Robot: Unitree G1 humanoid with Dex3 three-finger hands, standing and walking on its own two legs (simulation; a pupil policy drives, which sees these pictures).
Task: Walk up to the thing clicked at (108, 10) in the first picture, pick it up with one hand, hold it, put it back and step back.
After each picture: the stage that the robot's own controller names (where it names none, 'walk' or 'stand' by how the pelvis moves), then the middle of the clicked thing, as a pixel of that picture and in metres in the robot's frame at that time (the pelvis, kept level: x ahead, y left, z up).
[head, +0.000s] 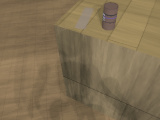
stand; (109, 16) +0.71 -0.10 +0.05
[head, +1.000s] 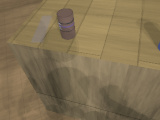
walk; (66, 24) +0.60 +0.11 +0.08
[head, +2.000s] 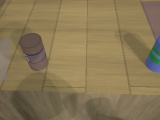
rise first; (35, 52) +0.41 +0.18 +0.09
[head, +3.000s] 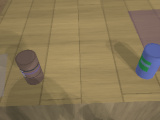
stand; (30, 68) +0.39 +0.20 +0.05
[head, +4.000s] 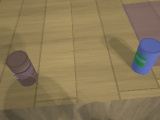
stand; (23, 69) +0.37 +0.23 +0.06
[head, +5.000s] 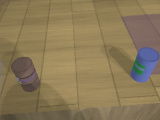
stand; (26, 75) +0.37 +0.22 +0.05
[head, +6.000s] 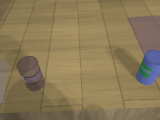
stand; (31, 74) +0.37 +0.20 +0.05
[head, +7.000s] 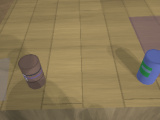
stand; (33, 72) +0.38 +0.20 +0.05
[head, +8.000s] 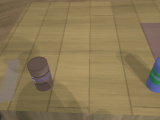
rise first; (41, 74) +0.37 +0.19 +0.05
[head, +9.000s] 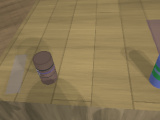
go down; (46, 68) +0.40 +0.19 +0.05
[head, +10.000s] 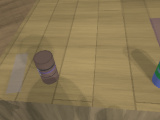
go down; (47, 67) +0.39 +0.19 +0.06
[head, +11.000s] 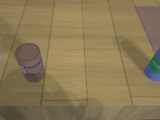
go down; (31, 63) +0.38 +0.17 +0.08
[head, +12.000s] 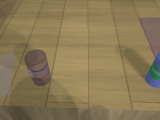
approach; (38, 68) +0.39 +0.17 +0.06
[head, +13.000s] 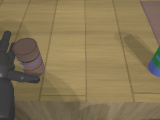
close; (30, 59) +0.39 +0.18 +0.10
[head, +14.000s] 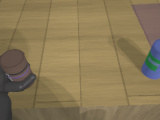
lift; (18, 70) +0.36 +0.21 +0.10
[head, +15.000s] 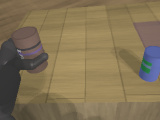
lift; (31, 50) +0.34 +0.16 +0.22
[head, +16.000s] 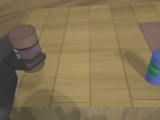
hold; (28, 49) +0.34 +0.17 +0.23
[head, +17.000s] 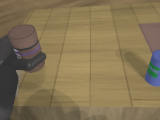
hold; (28, 49) +0.34 +0.17 +0.23
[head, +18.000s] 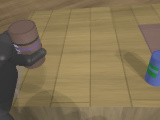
crouch; (28, 45) +0.34 +0.17 +0.24
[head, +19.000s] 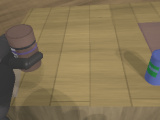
crouch; (25, 49) +0.34 +0.18 +0.22
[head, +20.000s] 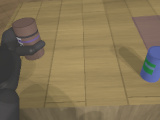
lower; (29, 39) +0.42 +0.18 +0.19
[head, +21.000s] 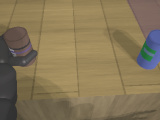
lower; (21, 47) +0.44 +0.19 +0.10
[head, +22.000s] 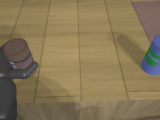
lower; (21, 59) +0.39 +0.20 +0.10
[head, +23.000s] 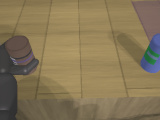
lower; (22, 56) +0.41 +0.20 +0.10
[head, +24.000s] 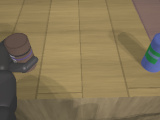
rest; (22, 53) +0.42 +0.20 +0.10
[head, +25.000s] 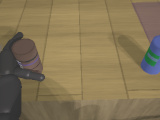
withdraw; (28, 59) +0.40 +0.18 +0.09
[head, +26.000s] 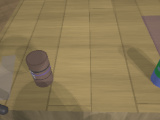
sink last; (40, 69) +0.37 +0.17 +0.08
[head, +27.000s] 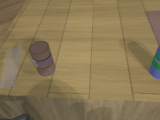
stand; (43, 59) +0.41 +0.19 +0.09
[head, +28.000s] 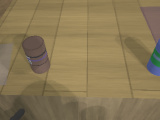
stand; (37, 55) +0.41 +0.18 +0.10
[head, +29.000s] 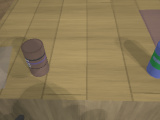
stand; (36, 58) +0.40 +0.18 +0.11
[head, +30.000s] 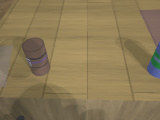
stand; (37, 57) +0.40 +0.18 +0.11
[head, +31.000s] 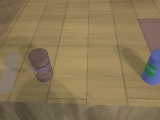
stand; (41, 65) +0.41 +0.18 +0.05
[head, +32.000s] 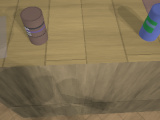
walk; (35, 27) +0.50 +0.18 +0.07
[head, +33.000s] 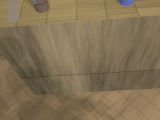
walk; out of the picture +0.74 +0.24 +0.07
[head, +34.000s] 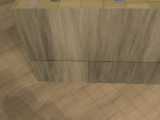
stand; out of the picture +1.01 +0.21 +0.07
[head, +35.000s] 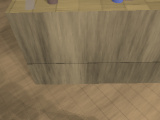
stand; out of the picture +0.97 +0.21 +0.05
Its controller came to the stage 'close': yes
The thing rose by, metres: 0.19
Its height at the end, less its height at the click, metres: +0.00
